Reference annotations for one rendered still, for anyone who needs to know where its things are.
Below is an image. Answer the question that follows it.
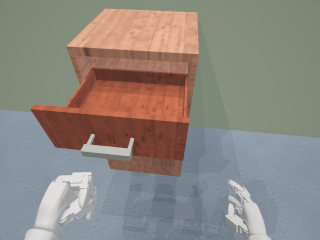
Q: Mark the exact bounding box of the left robot hand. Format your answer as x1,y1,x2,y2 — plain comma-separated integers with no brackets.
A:
34,172,99,235

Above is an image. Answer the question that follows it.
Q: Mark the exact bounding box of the drawer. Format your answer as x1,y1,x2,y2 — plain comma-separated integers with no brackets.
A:
30,67,189,161

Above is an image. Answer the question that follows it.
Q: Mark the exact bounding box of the handle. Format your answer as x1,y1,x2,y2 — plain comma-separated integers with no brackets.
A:
80,134,135,161

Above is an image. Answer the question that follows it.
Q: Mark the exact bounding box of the robot left forearm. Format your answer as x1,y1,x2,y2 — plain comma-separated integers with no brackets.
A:
24,227,61,240

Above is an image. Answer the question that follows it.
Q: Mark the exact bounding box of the right robot hand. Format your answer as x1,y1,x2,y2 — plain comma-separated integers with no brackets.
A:
225,180,267,240

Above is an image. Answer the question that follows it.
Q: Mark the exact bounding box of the cabinet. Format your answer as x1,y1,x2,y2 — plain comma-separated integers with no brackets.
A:
66,8,199,177

